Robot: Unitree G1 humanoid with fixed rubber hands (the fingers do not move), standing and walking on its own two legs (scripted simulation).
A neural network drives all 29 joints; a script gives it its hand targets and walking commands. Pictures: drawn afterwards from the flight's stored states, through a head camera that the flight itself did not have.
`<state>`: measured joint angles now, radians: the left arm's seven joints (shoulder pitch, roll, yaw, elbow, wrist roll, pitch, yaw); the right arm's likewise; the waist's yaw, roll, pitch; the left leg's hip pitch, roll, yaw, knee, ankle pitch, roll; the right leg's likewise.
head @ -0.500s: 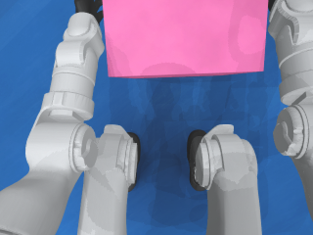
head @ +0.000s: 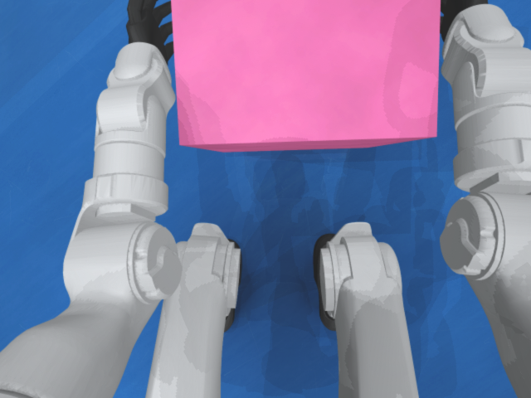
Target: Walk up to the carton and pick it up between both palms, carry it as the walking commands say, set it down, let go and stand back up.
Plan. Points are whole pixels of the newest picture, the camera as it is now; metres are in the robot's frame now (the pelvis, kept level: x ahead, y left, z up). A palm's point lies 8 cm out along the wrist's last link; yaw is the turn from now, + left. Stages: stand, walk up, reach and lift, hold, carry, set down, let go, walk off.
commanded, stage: reach and lift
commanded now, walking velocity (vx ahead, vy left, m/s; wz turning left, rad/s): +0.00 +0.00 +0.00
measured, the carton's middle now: (296, 45) +0.56 -0.05 -0.19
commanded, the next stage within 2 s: none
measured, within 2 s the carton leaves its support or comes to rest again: neither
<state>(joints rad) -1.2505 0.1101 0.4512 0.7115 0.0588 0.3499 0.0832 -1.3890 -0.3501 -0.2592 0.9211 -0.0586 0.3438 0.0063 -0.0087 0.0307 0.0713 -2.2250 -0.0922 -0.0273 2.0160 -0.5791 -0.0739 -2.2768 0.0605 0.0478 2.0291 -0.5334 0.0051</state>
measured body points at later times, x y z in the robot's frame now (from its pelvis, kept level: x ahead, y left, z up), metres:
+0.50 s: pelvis +0.00 +0.00 +0.05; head +0.31 -0.03 +0.38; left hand +0.54 +0.13 -0.04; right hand +0.54 -0.23 -0.04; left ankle +0.11 +0.13 -0.38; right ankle +0.11 -0.11 -0.38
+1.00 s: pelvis +0.00 +0.00 +0.11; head +0.28 -0.03 +0.46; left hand +0.52 +0.14 +0.03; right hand +0.52 -0.22 +0.03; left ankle +0.11 +0.13 -0.38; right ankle +0.10 -0.12 -0.38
